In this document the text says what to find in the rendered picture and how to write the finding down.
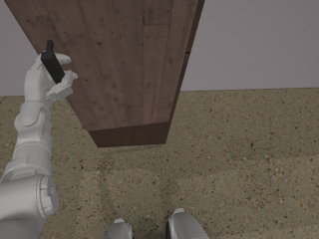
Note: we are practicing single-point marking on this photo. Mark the left robot upper arm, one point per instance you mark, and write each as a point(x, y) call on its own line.
point(25, 205)

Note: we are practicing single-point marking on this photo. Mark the cupboard door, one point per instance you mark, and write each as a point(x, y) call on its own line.
point(128, 54)

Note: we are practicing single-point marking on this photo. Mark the handle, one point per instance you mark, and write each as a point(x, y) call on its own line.
point(51, 63)

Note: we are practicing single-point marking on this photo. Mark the left robot thigh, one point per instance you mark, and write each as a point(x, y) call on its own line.
point(120, 230)

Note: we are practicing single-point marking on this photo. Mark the robot left forearm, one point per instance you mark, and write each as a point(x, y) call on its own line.
point(33, 150)

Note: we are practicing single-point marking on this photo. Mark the robot thigh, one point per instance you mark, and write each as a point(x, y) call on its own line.
point(120, 230)
point(184, 226)

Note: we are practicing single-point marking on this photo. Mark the right robot thigh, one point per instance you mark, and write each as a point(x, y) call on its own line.
point(184, 226)

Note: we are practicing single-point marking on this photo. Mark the robot left hand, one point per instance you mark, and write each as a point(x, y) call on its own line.
point(39, 87)

